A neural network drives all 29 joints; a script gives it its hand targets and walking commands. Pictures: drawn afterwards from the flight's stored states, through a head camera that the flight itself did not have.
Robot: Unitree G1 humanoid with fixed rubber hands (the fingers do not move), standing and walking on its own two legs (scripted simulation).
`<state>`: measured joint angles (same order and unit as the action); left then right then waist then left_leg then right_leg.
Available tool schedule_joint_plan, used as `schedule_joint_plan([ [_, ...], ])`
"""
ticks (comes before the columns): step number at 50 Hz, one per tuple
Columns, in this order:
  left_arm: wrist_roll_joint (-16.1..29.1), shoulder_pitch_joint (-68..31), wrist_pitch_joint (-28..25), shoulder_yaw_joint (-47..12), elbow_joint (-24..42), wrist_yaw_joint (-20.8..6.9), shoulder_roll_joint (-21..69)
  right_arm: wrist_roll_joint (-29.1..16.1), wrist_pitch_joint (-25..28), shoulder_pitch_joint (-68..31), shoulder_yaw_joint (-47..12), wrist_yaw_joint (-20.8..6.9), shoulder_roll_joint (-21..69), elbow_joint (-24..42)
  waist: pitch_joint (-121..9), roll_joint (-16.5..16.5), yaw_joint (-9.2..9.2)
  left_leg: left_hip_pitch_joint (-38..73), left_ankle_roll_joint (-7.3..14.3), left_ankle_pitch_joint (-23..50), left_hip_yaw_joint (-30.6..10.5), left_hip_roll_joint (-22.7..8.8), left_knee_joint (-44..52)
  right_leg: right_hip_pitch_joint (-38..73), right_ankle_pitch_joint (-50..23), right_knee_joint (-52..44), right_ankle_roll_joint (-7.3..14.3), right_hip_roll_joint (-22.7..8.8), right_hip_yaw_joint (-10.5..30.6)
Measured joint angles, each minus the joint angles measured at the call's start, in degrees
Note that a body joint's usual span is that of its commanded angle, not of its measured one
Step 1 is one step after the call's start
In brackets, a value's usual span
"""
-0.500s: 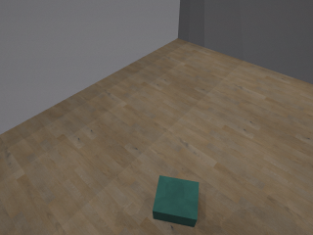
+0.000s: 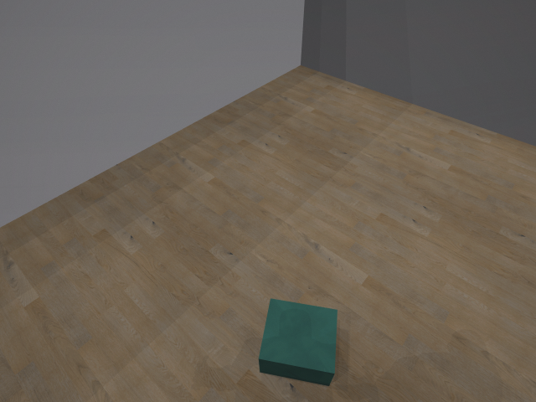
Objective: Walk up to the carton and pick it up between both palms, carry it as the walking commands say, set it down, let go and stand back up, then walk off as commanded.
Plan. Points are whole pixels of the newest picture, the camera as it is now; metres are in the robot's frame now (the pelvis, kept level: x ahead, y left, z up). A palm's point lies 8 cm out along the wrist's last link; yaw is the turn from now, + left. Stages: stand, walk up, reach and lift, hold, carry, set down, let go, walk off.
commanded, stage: stand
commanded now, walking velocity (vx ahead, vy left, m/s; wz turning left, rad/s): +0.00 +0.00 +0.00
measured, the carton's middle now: (298, 340) +0.49 -0.08 -0.71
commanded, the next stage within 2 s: walk off in 0.28 s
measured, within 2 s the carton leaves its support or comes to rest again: neither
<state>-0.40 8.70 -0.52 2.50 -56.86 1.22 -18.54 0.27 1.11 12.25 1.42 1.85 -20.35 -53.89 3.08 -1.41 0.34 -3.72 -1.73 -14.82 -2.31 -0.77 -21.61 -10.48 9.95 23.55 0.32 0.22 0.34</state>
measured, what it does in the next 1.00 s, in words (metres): lifts its left foot, turning right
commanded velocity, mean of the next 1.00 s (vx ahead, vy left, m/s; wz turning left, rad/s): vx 0.00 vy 0.00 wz -0.26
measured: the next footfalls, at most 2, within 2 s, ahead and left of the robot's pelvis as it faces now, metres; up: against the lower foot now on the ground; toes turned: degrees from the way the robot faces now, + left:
left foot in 1.26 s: +0.08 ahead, +0.08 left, +0.00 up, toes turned -18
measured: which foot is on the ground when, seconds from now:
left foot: down 0.00-0.86, up 0.88-1.00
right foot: down 0.00-1.00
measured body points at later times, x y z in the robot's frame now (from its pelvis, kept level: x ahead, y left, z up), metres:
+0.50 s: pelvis +0.00 +0.00 +0.00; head +0.00 -0.01 +0.45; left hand +0.09 +0.30 -0.12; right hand +0.08 -0.30 -0.13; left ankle -0.03 +0.14 -0.74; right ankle +0.03 -0.11 -0.74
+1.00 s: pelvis +0.00 -0.03 -0.01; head +0.03 -0.07 +0.43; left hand +0.15 +0.22 -0.13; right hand +0.01 -0.32 -0.16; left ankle -0.01 +0.12 -0.67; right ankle +0.00 -0.12 -0.74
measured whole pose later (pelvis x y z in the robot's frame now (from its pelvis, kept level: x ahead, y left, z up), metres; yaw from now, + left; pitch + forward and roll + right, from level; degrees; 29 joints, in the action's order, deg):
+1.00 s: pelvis +0.00 -0.03 -0.01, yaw -16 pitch +1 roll +1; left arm -1.5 11.5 1.4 3.0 -51.1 0.0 -15.6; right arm 1.3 -3.3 10.0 2.2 1.5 -17.4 -50.6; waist 4.3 -2.3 0.5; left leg -25.3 -3.9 -28.2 1.4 -4.0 -63.1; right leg -19.5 14.9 33.6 3.4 2.2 -0.7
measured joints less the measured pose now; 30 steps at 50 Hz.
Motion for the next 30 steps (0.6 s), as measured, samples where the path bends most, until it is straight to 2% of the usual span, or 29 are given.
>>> schedule_joint_plan([
  [24,0.3,-0.2,-0.2,-0.3,-0.8,0.0,-0.7,-0.1,0.1,-0.9,-0.2,-0.1,-0.4,-1.6,-0.2,0.3,-0.04,0.5,0.0,0.5,0.6,-0.2,1.3,0.1,-0.6,-1.0,0.0,0.2,0.6],
  [30,-0.2,0.3,1.8,-0.6,-0.8,-1.0,0.2,0.4,-2.2,-1.3,-0.6,0.0,0.1,-1.6,-0.7,0.5,0.55,-2.6,0.0,-1.5,2.5,-0.8,-2.6,-3.4,0.1,2.0,0.0,1.1,2.4],
])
